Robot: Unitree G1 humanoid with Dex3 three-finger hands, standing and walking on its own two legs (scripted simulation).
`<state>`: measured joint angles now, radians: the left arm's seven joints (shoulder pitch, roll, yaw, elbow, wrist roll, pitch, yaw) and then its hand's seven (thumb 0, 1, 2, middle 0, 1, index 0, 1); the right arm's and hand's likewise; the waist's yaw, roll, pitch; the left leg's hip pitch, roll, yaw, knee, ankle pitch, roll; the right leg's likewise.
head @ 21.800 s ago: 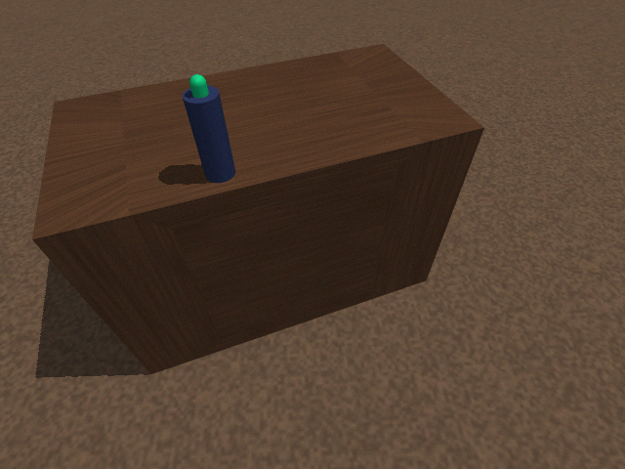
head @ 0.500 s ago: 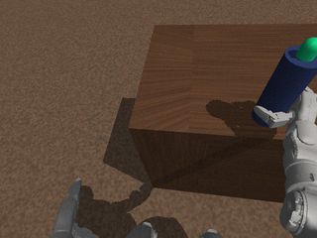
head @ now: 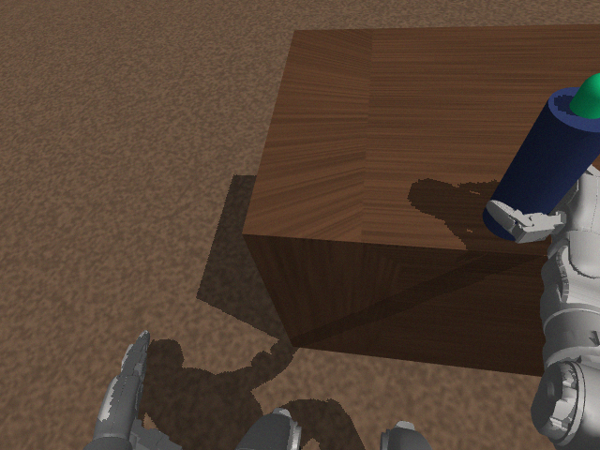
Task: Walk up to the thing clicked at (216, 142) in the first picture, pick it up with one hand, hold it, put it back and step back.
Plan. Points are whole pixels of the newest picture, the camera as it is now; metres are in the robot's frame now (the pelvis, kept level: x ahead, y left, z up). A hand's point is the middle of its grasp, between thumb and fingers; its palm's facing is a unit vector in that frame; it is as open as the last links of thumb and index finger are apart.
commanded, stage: lower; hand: right
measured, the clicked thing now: (547, 164) +0.46 -0.22 +0.11
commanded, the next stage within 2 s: loosen in 0.14 s
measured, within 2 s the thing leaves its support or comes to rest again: neither
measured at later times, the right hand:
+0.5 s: hand (526, 201) +0.45 -0.23 +0.05, palm faces +0.24 +0.97 +0.01, open 10.1 cm
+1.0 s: hand (528, 196) +0.46 -0.23 +0.05, palm faces +0.24 +0.97 +0.00, open 16.2 cm
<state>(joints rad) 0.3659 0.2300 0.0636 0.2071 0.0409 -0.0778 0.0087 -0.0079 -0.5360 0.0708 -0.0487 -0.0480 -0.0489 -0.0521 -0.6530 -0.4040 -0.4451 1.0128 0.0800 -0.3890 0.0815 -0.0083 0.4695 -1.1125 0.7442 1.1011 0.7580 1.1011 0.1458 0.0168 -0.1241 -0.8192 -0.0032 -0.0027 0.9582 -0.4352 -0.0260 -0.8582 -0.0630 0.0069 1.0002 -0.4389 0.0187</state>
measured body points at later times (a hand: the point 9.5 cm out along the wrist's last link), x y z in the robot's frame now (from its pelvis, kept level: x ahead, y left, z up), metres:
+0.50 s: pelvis +0.00 +0.00 -0.01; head +0.09 -0.03 +0.43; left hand +0.14 +0.27 -0.03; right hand +0.43 -0.28 +0.05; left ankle +0.01 +0.14 -0.68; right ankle +0.02 -0.13 -0.68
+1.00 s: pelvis -0.01 +0.00 -0.01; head +0.08 -0.03 +0.43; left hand +0.14 +0.27 -0.03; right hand +0.44 -0.28 +0.05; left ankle +0.01 +0.14 -0.68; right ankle +0.02 -0.13 -0.68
